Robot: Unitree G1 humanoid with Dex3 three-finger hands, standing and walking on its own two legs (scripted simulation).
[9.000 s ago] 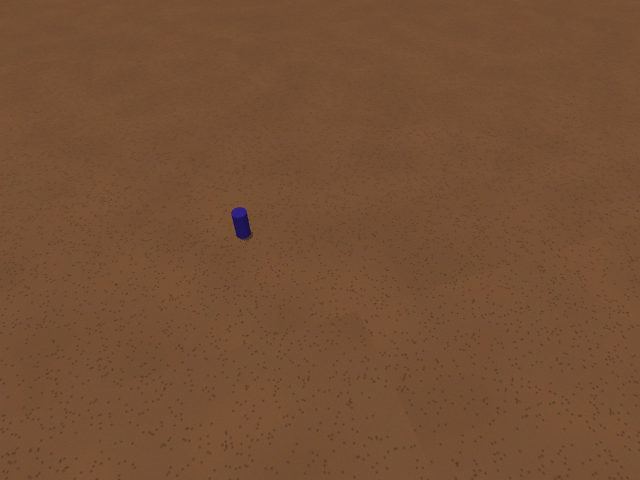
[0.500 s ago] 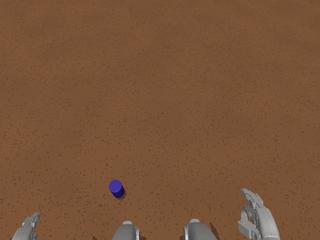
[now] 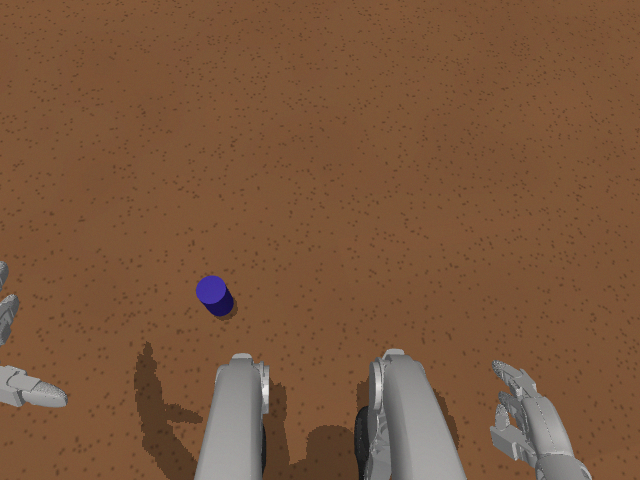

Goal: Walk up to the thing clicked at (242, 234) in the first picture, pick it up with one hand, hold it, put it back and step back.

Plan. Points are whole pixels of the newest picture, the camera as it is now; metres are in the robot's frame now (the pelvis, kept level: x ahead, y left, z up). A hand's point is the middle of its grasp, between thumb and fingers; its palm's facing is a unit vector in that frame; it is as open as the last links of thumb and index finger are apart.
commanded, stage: go down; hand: left
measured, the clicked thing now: (216, 297) +0.45 +0.22 -0.47
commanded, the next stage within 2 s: approach in 1.48 s
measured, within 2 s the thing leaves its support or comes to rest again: neither
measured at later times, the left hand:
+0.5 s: hand (33, 314) +0.33 +0.39 -0.11, palm faces +0.17 -0.97 -0.19, open 17.1 cm
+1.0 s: hand (36, 303) +0.35 +0.40 -0.14, palm faces +0.19 -0.97 -0.15, open 17.2 cm
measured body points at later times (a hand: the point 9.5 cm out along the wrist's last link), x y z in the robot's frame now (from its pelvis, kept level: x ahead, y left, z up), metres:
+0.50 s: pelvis -0.03 +0.00 -0.09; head +0.17 +0.05 +0.31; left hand +0.32 +0.44 -0.10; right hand +0.13 -0.28 -0.20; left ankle +0.05 +0.13 -0.50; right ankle +0.07 -0.14 -0.50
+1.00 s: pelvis -0.04 +0.00 -0.14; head +0.16 +0.06 +0.26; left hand +0.33 +0.45 -0.13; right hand +0.11 -0.28 -0.24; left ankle +0.05 +0.13 -0.50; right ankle +0.07 -0.14 -0.50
